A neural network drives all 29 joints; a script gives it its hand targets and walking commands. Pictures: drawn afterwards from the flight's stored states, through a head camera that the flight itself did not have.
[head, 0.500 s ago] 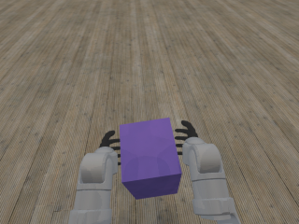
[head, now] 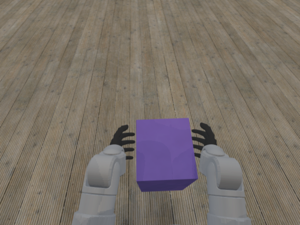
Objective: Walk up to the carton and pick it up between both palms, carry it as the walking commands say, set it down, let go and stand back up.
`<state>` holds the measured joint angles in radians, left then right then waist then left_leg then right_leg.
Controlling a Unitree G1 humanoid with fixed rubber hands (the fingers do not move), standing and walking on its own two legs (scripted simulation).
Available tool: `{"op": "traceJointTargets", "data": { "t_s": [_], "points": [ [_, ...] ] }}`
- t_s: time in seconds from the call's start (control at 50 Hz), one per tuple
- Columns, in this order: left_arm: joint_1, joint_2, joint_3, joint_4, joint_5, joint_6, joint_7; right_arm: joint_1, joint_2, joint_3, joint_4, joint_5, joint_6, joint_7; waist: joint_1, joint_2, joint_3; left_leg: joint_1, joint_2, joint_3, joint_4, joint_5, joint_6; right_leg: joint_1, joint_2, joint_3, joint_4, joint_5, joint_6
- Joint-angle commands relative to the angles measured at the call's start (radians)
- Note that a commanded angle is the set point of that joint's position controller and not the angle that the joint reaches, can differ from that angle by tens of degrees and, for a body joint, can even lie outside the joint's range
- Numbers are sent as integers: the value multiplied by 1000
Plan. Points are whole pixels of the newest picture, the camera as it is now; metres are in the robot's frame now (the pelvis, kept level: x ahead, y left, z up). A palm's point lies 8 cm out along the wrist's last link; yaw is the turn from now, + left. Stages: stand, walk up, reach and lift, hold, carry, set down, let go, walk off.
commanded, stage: carry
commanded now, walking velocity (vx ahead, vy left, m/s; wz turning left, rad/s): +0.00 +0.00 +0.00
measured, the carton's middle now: (162, 159) +0.33 -0.05 -0.05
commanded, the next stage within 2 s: none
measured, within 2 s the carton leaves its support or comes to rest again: neither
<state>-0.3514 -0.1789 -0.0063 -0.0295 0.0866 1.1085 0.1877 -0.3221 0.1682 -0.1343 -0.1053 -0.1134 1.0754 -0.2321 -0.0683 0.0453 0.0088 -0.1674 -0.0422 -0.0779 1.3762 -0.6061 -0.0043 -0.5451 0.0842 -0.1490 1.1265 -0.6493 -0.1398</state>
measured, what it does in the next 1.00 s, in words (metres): walks ahead: left foot, then right foot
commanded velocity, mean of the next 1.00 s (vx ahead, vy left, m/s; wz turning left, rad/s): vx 0.00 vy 0.00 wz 0.00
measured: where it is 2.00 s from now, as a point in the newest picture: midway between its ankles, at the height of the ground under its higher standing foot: (144, 69)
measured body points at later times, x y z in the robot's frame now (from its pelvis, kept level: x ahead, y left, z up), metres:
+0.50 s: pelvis +0.55 -0.02 +0.03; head +0.60 -0.04 +0.48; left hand +0.90 +0.01 +0.04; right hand +0.84 -0.22 +0.05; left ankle +0.35 -0.01 -0.63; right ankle +0.60 -0.13 -0.64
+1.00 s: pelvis +1.07 -0.01 +0.03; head +1.12 -0.04 +0.48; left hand +1.42 +0.04 +0.05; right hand +1.38 -0.20 +0.05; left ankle +0.97 +0.08 -0.64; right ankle +1.10 -0.09 -0.60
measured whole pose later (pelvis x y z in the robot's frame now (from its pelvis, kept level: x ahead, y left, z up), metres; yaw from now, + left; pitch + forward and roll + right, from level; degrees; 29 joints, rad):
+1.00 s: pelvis +1.07 -0.01 +0.03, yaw -10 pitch +4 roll +1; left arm -0.32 -0.17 0.11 0.23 0.16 0.68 0.12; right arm -0.38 0.19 -0.10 0.23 -0.26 0.73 -0.16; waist -0.03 0.03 0.03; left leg -0.30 -0.05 0.09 0.90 -0.67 0.06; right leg -0.74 0.05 -0.04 1.24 -0.56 -0.05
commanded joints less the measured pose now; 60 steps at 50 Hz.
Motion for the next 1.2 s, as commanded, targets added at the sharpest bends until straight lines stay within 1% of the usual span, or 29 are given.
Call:
{"op": "traceJointTargets", "data": {
  "t_s": [0.0, 0.04, 0.08, 0.16, 0.18, 0.2, 0.22, 0.24, 0.28, 0.32, 0.38, 0.46, 0.48, 0.52, 0.56, 0.6, 0.66, 0.72, 0.74, 0.76, 0.78, 0.84, 0.88, 0.92, 1.02, 1.04, 1.06, 1.08, 1.18],
  "points": [
    [-477, -912, -371, -333, -237, -50, -182, -485, 1043, 668, -30, 452, 47, 323, 162, -291, -390, -782, -140, -98, 430, -62, -4, 948, -285, 852, -495, 1867, -205],
    [-342, -927, -373, -208, -243, -97, -200, -361, 985, 570, 105, 356, -25, 320, 218, -31, -350, -1142, -124, -83, 580, -284, 15, 1124, -290, 819, -397, 1868, -164],
    [-435, -935, -453, -337, -334, -124, -212, -427, 957, 586, -86, 355, -87, 291, 210, -50, -417, -1254, -104, 4, 472, -241, 47, 1235, -230, 684, -385, 1886, 3],
    [-504, -930, -556, -403, -421, -132, -245, -375, 880, 546, -166, 256, -143, 242, 100, 70, -457, -288, -157, 371, -581, 312, 50, 509, -37, 203, -461, 2017, 182],
    [-508, -907, -547, -335, -401, -141, -264, -405, 866, 523, -86, 201, -155, 240, 64, -28, -509, 59, -189, 454, -780, 542, 90, 291, -15, 128, -274, 2087, 265],
    [-490, -904, -513, -263, -385, -148, -283, -307, 881, 472, -13, 154, -174, 242, -17, 108, -658, 449, 21, 136, -854, 1058, 264, 65, 0, 143, 257, 1097, 234],
    [-520, -908, -514, -254, -326, -179, -287, -330, 936, 424, 43, 113, -218, 256, 63, 237, -764, 774, 375, -423, -659, 1939, 446, -146, 85, 158, 591, -8, 262],
    [-553, -914, -645, -473, -472, -161, -280, -213, 917, 467, -119, 177, -206, 246, 45, 237, -901, 733, 393, -508, -694, 2011, 464, -86, 59, 271, 642, 118, 198],
    [-503, -876, -564, -361, -392, -151, -289, -260, 906, 480, -67, 119, -157, 231, 39, -32, -620, 530, 324, -460, -798, 1558, 377, -181, 10, 237, 462, 102, 142],
    [-282, -872, -391, -34, -233, -187, -309, -298, 902, 457, 108, 47, -179, 253, 70, -126, -500, 583, 351, -424, -743, 1580, 334, -401, -19, 222, 491, 31, 113],
    [-360, -908, -407, -18, -240, -278, -299, -399, 907, 533, 54, 117, -234, 289, 57, -129, -419, 503, 237, -295, -716, 1768, 66, -447, -26, 72, 290, 45, 71],
    [-432, -935, -373, 45, -172, -404, -258, -493, 962, 578, 103, 216, -330, 336, 76, -120, -487, 149, 66, 122, -632, 1971, -39, 206, 106, -204, -460, 548, 69],
    [-427, -927, -280, 85, -86, -441, -262, -545, 978, 583, 127, 224, -365, 356, 124, -75, -546, -98, 46, 162, -278, 1941, -161, 577, 30, -126, -613, 766, -16],
    [-312, -977, -294, 164, -112, -444, -227, -568, 989, 618, 179, 333, -364, 386, 191, -324, -793, -714, -102, -64, 550, -225, -142, 1238, -531, 786, -418, 2056, -501],
    [-211, -883, -213, 78, 18, -487, -187, -521, 951, 585, 240, 329, -363, 419, 253, -212, -694, -1158, -96, -345, 777, -566, 4, 1319, -511, 982, -329, 1802, -446],
    [-425, -949, -441, -192, -126, -485, -178, -516, 882, 549, 86, 302, -389, 373, 199, 199, -524, -1316, -5, -195, 491, -507, 33, 1196, -484, 795, -320, 1484, -245],
    [-351, -890, -513, -209, -175, -457, -195, -246, 819, 495, 160, 184, -402, 327, 134, 141, -552, -981, 68, -71, -157, -234, 76, 956, -411, 543, -385, 1444, -84],
    [-447, -839, -538, -158, -267, -404, -209, -193, 809, 434, 184, 120, -369, 309, 16, -61, -651, 114, -45, 240, -752, 788, 80, 267, -163, 92, -228, 1242, 70],
    [-444, -913, -550, -119, -279, -396, -225, -243, 818, 391, 112, 103, -381, 306, -10, 131, -726, 374, 35, 91, -709, 1392, 196, 80, -63, 30, 87, 731, 145],
    [-461, -914, -530, -35, -235, -402, -243, -240, 838, 331, 330, 18, -385, 311, 55, 164, -692, 408, 330, -402, -689, 2077, 347, -19, 87, 34, 356, 81, 200],
    [-552, -966, -616, -127, -337, -407, -261, -288, 836, 383, 178, 65, -425, 307, 15, 208, -669, 511, 326, -454, -750, 2160, 413, -162, 100, 138, 443, 59, 180],
    [-421, -1015, -561, -69, -328, -417, -295, -430, 956, 502, 14, 138, -415, 274, 9, 73, -536, 553, 354, -496, -706, 1738, 359, -434, -21, 198, 451, -34, 167],
    [-443, -977, -428, 122, -199, -458, -317, -392, 986, 466, 230, 26, -431, 283, -18, 160, -527, 694, 348, -525, -642, 1802, 373, -677, -37, 219, 477, -223, 129],
    [-461, -1020, -425, 133, -183, -483, -317, -494, 1020, 546, 139, 87, -453, 298, -1, -88, -503, 520, 322, -469, -673, 1609, 310, -559, -84, 219, 269, -141, 76],
    [-414, -994, -346, 145, -84, -500, -291, -534, 1077, 578, 301, 170, -423, 344, 92, 54, -611, -17, 168, 54, -475, 1440, 84, 479, -37, 69, -554, 871, 40],
    [-374, -955, -316, 155, -61, -502, -291, -491, 1069, 606, 267, 189, -424, 358, 90, -157, -764, -152, 62, 126, -79, 643, -33, 781, -364, 451, -564, 1694, -49],
    [-491, -945, -291, 170, -64, -505, -274, -537, 1084, 577, 342, 204, -421, 375, 65, -243, -756, -327, -58, 74, 78, -4, -33, 991, -467, 626, -500, 2221, -190],
    [-345, -939, -227, 217, -21, -505, -274, -624, 1091, 625, 232, 263, -416, 389, 102, -426, -821, -458, -80, -49, 167, -19, 9, 1117, -473, 672, -463, 2206, -262],
    [-351, -1036, -366, 95, -88, -457, -265, -449, 1053, 580, 302, 273, -368, 403, 104, 74, -596, -807, 22, -52, 133, -100, 6, 979, -419, 571, -426, 1639, -233]
  ]
}}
